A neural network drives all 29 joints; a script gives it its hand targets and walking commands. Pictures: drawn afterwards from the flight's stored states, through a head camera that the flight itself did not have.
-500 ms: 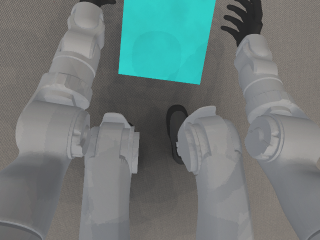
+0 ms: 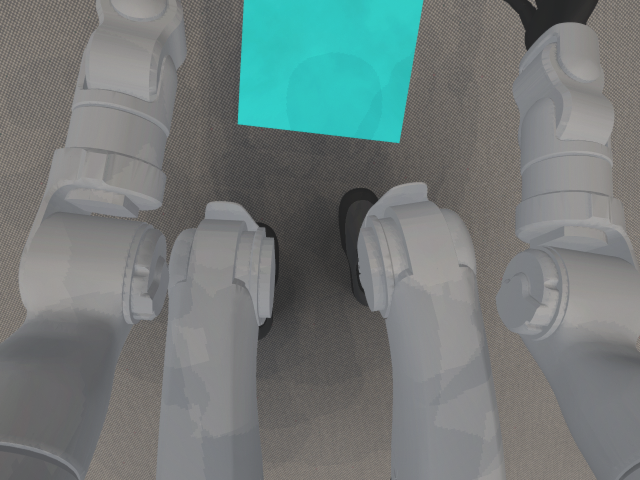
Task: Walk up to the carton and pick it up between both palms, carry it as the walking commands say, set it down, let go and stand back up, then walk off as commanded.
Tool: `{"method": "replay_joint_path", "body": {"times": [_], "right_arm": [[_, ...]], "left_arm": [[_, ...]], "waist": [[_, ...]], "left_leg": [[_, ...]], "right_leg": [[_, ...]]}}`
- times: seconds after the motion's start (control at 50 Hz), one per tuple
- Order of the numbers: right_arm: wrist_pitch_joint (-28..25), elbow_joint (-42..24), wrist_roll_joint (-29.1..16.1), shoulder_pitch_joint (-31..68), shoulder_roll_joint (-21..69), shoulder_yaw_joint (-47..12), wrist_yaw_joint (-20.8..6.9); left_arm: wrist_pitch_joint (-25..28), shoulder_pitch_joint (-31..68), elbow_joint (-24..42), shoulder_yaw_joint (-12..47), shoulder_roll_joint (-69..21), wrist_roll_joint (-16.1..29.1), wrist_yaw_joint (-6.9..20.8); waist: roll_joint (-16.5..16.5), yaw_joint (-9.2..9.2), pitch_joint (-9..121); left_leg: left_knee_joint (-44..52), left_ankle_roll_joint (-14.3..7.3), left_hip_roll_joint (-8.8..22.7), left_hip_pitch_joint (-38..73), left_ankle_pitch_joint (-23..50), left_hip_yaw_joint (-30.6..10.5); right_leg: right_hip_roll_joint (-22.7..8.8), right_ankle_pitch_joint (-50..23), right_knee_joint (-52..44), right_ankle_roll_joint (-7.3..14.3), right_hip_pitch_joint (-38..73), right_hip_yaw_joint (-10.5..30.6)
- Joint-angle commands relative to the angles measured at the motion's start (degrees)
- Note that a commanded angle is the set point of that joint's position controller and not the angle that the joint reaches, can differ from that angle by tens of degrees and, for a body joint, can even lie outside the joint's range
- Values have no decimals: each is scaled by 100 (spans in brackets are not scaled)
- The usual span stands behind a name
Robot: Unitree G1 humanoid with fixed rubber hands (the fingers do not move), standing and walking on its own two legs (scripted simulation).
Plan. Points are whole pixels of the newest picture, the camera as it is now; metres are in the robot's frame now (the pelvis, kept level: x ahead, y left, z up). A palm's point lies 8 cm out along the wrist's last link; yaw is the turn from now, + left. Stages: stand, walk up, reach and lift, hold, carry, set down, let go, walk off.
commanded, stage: set down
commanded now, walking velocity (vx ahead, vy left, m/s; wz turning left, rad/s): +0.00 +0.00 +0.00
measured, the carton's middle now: (327, 27) +0.52 -0.06 -0.33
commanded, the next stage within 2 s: let go in 1.06 s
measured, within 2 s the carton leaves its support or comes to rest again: neither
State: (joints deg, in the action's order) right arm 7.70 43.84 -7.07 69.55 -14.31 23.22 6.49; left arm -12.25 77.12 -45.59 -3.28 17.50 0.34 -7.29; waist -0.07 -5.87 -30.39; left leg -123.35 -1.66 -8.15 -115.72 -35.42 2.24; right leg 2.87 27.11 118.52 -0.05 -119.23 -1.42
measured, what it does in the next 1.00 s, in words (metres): rises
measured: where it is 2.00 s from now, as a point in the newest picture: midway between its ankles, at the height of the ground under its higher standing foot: (311, 284)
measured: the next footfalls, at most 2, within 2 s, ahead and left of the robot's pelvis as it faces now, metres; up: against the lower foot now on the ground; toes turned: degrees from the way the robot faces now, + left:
none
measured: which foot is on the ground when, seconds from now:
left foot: down 0.00-1.00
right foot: down 0.00-1.00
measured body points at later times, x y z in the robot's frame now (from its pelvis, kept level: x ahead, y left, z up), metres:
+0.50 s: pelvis +0.02 -0.01 +0.11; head +0.36 -0.03 +0.39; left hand +0.59 +0.10 -0.01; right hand +0.51 -0.27 -0.01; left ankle +0.11 +0.09 -0.37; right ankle +0.15 -0.11 -0.37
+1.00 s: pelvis +0.02 -0.01 +0.23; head +0.33 -0.04 +0.55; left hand +0.58 +0.10 +0.15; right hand +0.50 -0.28 +0.14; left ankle +0.11 +0.09 -0.37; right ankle +0.15 -0.11 -0.37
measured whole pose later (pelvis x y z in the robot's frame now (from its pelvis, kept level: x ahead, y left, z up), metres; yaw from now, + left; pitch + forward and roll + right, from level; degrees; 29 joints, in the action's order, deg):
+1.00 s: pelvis +0.02 -0.01 +0.23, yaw +0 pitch +25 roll +2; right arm 21.1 31.7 -9.8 59.5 -14.4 19.7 4.5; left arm -22.7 68.3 -39.5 -7.7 18.5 2.7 -4.2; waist -0.4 -7.1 -20.2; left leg -74.5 -0.8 -7.6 -75.2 -24.5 -1.8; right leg 3.1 18.9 72.8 1.0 -78.9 1.7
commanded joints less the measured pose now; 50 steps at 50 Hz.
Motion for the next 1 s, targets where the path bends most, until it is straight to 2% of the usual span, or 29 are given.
{"method": "replay_joint_path", "body": {"times": [0.0, 0.06, 0.1, 0.12, 0.16, 0.18, 0.22, 0.3, 0.36, 0.38, 0.44, 0.48, 0.5, 0.52, 0.58, 0.6, 0.64, 0.66, 0.7, 0.72, 0.74, 0.78, 0.82, 0.84, 0.86, 0.88, 0.92, 0.94, 0.98], "right_arm": [[488, -3183, -1106, 1185, -961, -833, 226], [695, -1685, -616, 761, -994, -745, 159], [791, -1402, -162, 890, -1263, -711, 197], [789, -1863, -381, 932, -878, -908, 171], [766, -1800, -231, 1064, -1124, -937, 193], [769, -2780, -516, 1202, -842, -1118, 183], [764, -1311, -118, 318, -809, -847, 133], [633, -2994, -398, 478, -648, -857, 52], [689, -1657, -207, -25, -603, -840, -68], [663, -2090, -231, 93, -395, -924, -55], [721, -2343, -225, -704, -654, -902, -49], [732, -2628, -295, -502, -711, -808, -98], [776, -2766, -373, -350, -799, -825, -64], [847, -2269, -470, -418, -637, -931, -140], [797, -3437, -476, -80, -797, -785, -143], [867, -3948, -397, 157, -1081, -698, -121], [1034, -4114, -276, 524, -1260, -746, -115], [1159, -3122, -107, -69, -1390, -564, -84], [1264, -3330, -273, 432, -1322, -740, -116], [1432, -3274, -212, 239, -1300, -720, -78], [1414, -3577, -239, 114, -1209, -725, -35], [1395, -2394, 77, 69, -1228, -634, -112], [1337, -3331, -347, 600, -844, -1088, -141], [1303, -3114, -261, 296, -775, -1112, -124], [1266, -2248, 22, 7, -724, -1043, -180], [1175, -1458, 188, -609, -883, -906, -218], [1003, -865, 374, -290, -463, -1025, -342], [869, -1112, 301, -188, -397, -1005, -375], [574, -1605, 452, -224, -677, -724, -356]], "left_arm": [[-281, 2046, 3196, -462, 1300, 943, -207], [-460, 2212, 2540, -226, 1032, 1051, -172], [-595, 1546, 1342, -349, 1161, 783, -64], [-542, 1527, 1541, -434, 1173, 772, 11], [-607, 1506, 995, -407, 1105, 789, 48], [-581, 1437, 1509, -489, 1225, 766, 74], [-524, 959, 765, -467, 977, 691, 196], [-424, 963, 2212, -325, 857, 678, 242], [-435, 659, 1145, -411, 716, 333, 349], [-380, 732, 1643, -510, 703, 458, 344], [-467, 248, 2255, -530, 856, 368, 294], [-486, 131, 2024, -507, 1075, 143, 341], [-499, 460, 2586, -241, 881, 494, 283], [-582, 379, 2147, -218, 848, 483, 341], [-557, 436, 2868, -277, 789, 595, 270], [-648, 917, 3460, -91, 596, 755, 238], [-892, 1001, 3062, -179, 836, 798, 173], [-978, 802, 2599, -249, 887, 708, 101], [-1049, 884, 2749, -344, 872, 806, 165], [-1118, 1196, 2986, -591, 1282, 791, 158], [-1118, 1032, 3654, -520, 1311, 747, 95], [-1195, 729, 1754, -470, 882, 671, 202], [-1081, 588, 1791, -582, 993, 625, 226], [-953, 795, 2822, -641, 1148, 549, 227], [-900, 567, 2050, -788, 1024, 439, 218], [-932, 96, 998, -660, 623, 412, 267], [-776, -134, -165, -892, 441, 189, 417], [-566, -68, 269, -970, 408, 141, 572], [-311, -23, 702, -808, 311, 184, 606]], "waist": [[-169, -137, 12650], [-183, -674, 11316], [-37, -554, 10421], [87, -324, 10642], [207, -402, 10718], [422, -171, 11843], [-29, -385, 10681], [-87, -319, 12916], [-326, -248, 11414], [194, -203, 11863], [-201, -353, 13085], [-619, -102, 12596], [-472, -404, 13019], [-660, -258, 12314], [-309, -271, 13104], [-419, -551, 13652], [-117, -499, 13292], [-138, -609, 12706], [-236, -272, 12649], [80, -447, 12809], [-174, -273, 13553], [-34, -489, 11243], [300, 25, 11776], [-137, -22, 12494], [38, 9, 11633], [-100, -350, 10791], [342, -155, 9422], [116, -14, 9377], [43, -452, 10439]], "left_leg": [[1688, -95, 256, 4007, 1431, -98], [2157, -17, 439, 3933, 829, -276], [2453, 7, 372, 3102, 316, -293], [2566, -96, 408, 3381, 392, -224], [2636, -80, 338, 3345, 407, -218], [2609, -146, 260, 3857, 915, -255], [2773, -29, 325, 3209, 846, -281], [3034, -31, 229, 4689, 1736, -264], [3152, 63, 285, 3908, 1501, -177], [3300, -4, 187, 4091, 1577, -168], [3560, 106, 184, 4901, 2206, -179], [3749, 110, 230, 5356, 2229, -240], [3803, 130, 234, 5592, 2268, -292], [4040, 117, 277, 5443, 2144, -242], [4149, 114, 261, 6259, 2727, -371], [4205, 174, 222, 6589, 2641, -356], [4471, 110, 330, 6709, 2062, -553], [4728, 171, 418, 6871, 1919, -600], [4861, 214, 362, 6876, 2064, -524], [4796, 168, 330, 6491, 1545, -338], [5145, 228, 327, 7279, 2315, -475], [5311, 153, 439, 6441, 1399, -532], [5660, -14, 462, 6673, 1769, -595], [5614, 70, 328, 6989, 2180, -517], [5685, 101, 334, 6643, 1961, -538], [5771, 196, 426, 6358, 1965, -543], [6030, 32, 473, 5874, 1443, -663], [6150, 119, 361, 5529, 1761, -469], [6124, 139, 277, 5687, 2159, -393]], "right_leg": [[-94, -2130, -1178, -106, 5967, 41], [-113, -1367, -1560, 11, 5035, -71], [-107, -854, -1924, -32, 4839, -84], [-145, -798, -2139, -102, 5239, 55], [-104, -880, -2230, -98, 5318, 25], [-99, -1646, -2133, -133, 6009, 0], [-94, -1635, -2245, -89, 5327, 85], [48, -2603, -2385, -151, 6457, -105], [28, -2309, -2746, -160, 5952, 79], [86, -2285, -2882, -244, 6418, -1], [144, -3298, -3035, -189, 7382, 66], [116, -2818, -3222, -155, 6731, -17], [172, -2952, -3323, -139, 7153, -71], [149, -2730, -3510, -151, 6694, -90], [138, -3163, -3646, -153, 7387, -104], [175, -3144, -3719, -112, 7724, -194], [91, -2548, -4000, -87, 7634, -148], [69, -2218, -4139, -133, 7221, -228], [60, -2301, -4351, -94, 7543, -172], [22, -2164, -4582, -76, 8359, 43], [73, -2835, -4517, -99, 8675, -36], [52, -1813, -4964, -76, 7518, 14], [31, -2053, -5102, -177, 8202, 73], [71, -2697, -5060, -123, 8815, 139], [22, -2393, -5165, -108, 8365, 116], [-44, -2452, -5368, -66, 8120, 175], [-111, -1662, -5610, -126, 7463, 116], [-111, -2291, -5695, -120, 8017, 186], [-66, -3085, -5757, -111, 9081, 272]]}}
